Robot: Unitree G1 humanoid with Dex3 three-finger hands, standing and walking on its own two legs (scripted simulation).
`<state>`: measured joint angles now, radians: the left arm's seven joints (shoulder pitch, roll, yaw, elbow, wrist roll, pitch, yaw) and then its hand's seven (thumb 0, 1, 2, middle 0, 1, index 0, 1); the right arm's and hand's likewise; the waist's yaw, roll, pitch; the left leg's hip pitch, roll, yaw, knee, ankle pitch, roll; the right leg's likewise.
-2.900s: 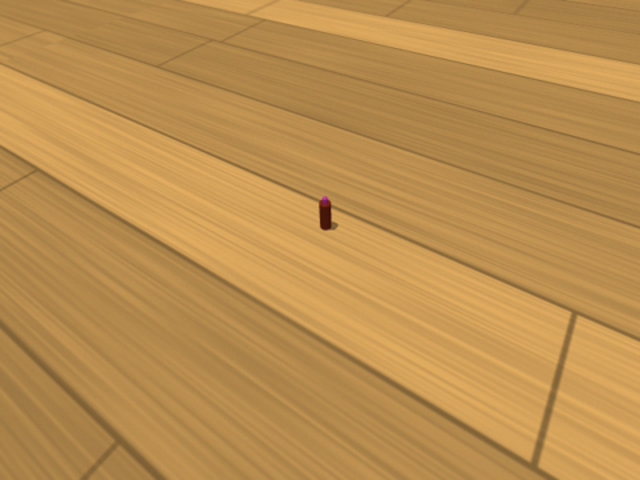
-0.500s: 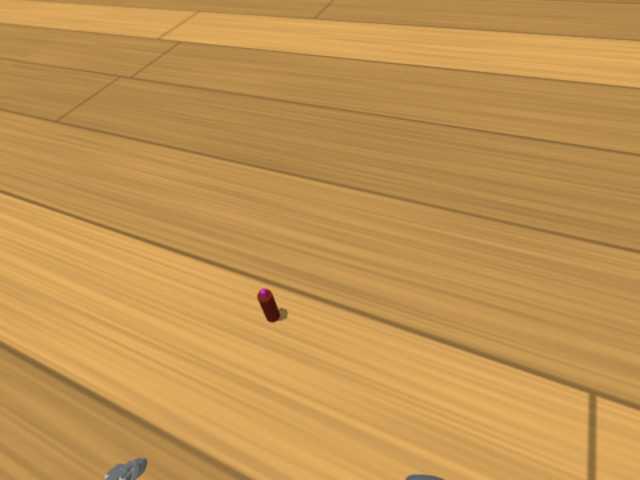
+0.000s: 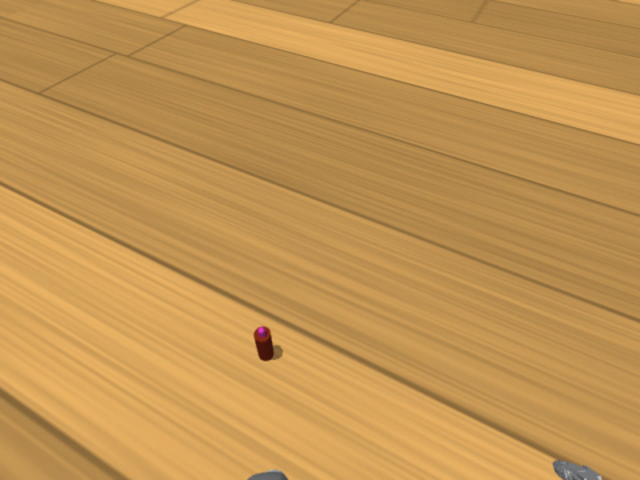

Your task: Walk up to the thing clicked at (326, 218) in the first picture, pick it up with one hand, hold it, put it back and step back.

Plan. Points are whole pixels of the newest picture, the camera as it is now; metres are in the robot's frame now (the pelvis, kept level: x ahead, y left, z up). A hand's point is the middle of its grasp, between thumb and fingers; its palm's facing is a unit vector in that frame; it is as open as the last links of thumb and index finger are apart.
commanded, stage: walk up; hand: left
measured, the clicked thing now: (263, 342) +0.60 +0.20 -0.67
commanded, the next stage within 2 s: none
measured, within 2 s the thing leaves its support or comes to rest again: neither
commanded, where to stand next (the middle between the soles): +0.25 +0.00 m, yaw -1 degrees
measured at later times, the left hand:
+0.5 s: hand (167, 416) +0.23 +0.25 -0.12, palm faces -0.08 -0.90 -0.42, open 7.4 cm
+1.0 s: hand (180, 393) +0.27 +0.25 -0.16, palm faces -0.03 -0.95 -0.30, open 7.4 cm
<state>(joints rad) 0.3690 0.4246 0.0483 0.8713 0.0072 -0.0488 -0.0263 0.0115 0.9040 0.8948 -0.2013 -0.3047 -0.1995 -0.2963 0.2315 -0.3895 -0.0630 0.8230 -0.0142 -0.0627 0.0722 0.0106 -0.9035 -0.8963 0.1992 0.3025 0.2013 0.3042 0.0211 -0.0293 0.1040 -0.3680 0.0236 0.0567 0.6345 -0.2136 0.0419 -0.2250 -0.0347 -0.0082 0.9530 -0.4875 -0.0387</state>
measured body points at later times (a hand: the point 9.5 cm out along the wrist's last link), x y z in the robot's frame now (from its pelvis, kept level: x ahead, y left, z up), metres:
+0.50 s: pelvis +0.14 -0.02 +0.00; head +0.17 -0.05 +0.45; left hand +0.23 +0.29 -0.09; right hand +0.17 -0.33 -0.13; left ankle +0.08 +0.10 -0.70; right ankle +0.23 -0.12 -0.72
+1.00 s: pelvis +0.19 +0.00 +0.00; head +0.21 +0.02 +0.45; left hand +0.27 +0.30 -0.13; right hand +0.25 -0.32 -0.10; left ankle +0.24 +0.12 -0.72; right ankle +0.22 -0.13 -0.72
